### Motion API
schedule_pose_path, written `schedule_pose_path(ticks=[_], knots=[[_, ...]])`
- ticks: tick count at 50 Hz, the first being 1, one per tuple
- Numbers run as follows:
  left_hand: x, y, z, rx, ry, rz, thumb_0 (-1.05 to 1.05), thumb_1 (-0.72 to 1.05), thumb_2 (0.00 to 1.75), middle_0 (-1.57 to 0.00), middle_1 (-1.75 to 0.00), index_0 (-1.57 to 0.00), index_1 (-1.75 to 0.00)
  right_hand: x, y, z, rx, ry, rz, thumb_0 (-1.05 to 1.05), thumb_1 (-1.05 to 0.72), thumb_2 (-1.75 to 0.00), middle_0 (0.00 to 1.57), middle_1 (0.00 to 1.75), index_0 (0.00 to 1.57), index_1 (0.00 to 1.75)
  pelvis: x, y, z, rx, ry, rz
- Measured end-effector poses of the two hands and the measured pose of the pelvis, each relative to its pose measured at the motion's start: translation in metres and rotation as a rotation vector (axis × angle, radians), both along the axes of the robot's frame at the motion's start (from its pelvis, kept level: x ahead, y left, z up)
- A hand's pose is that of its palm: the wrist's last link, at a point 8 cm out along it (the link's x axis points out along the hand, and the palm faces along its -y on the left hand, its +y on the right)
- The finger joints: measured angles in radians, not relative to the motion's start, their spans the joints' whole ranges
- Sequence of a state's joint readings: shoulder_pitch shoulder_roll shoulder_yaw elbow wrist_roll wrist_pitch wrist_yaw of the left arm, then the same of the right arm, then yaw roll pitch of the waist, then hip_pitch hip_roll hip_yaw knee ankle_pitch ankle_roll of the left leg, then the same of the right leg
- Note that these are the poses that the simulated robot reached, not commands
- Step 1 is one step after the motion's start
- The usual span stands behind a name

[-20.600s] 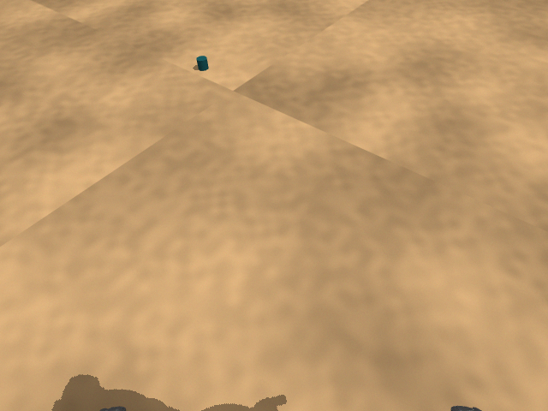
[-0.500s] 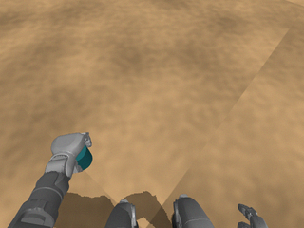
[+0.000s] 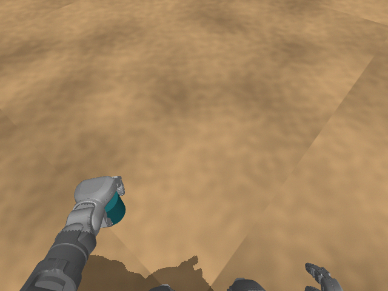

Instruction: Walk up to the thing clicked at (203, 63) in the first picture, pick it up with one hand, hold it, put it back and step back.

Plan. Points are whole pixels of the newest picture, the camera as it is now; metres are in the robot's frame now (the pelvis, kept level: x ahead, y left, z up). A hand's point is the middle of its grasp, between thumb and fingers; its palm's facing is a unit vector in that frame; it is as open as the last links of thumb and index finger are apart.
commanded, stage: hold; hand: left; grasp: from above
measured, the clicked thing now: (107, 206) +0.33 +0.23 -0.10
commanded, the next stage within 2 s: crouch in 1.76 s
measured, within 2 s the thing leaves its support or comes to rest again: neither
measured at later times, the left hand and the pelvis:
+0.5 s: hand (102, 206) +0.30 +0.22 -0.04, palm faces -0.45 -0.06 -0.89, open 9.6 cm; pelvis +0.00 +0.00 +0.01, yaw +0 degrees
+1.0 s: hand (100, 214) +0.28 +0.21 -0.02, palm faces -0.44 -0.06 -0.90, open 9.6 cm; pelvis -0.02 +0.00 +0.02, yaw -1 degrees
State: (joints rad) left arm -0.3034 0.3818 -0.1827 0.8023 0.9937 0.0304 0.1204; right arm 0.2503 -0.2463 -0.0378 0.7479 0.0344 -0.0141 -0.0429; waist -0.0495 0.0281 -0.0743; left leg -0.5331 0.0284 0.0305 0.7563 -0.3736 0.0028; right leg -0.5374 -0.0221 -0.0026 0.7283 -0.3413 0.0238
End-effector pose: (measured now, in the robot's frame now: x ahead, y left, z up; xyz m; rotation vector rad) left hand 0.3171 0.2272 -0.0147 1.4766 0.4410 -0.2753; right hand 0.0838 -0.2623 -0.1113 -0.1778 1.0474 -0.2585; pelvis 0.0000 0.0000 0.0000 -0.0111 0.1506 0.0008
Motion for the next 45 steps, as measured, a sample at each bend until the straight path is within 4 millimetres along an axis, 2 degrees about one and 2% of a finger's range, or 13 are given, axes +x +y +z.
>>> schedule_pose_path(ticks=[13, 45], knots=[[0.004, -0.005, 0.019, 0.000, 0.014, -0.025, -0.01, 0.00, 0.61, -0.54, -0.86, -0.64, -0.81, 0.016, -0.004, 0.013, 0.007, -0.034, -0.002, 0.01, -0.90, -0.89, 0.20, 0.30, 0.20, 0.30, 0.008, -0.001, 0.010, 0.005, -0.037, -0.007], [-0.032, -0.014, 0.045, -0.002, 0.007, -0.058, -0.01, 0.00, 0.62, -0.53, -0.87, -0.63, -0.82, 0.021, 0.002, 0.026, 0.038, -0.110, 0.039, 0.01, -0.91, -0.90, 0.20, 0.30, 0.20, 0.30, -0.015, -0.004, 0.020, 0.014, -0.121, -0.012]])
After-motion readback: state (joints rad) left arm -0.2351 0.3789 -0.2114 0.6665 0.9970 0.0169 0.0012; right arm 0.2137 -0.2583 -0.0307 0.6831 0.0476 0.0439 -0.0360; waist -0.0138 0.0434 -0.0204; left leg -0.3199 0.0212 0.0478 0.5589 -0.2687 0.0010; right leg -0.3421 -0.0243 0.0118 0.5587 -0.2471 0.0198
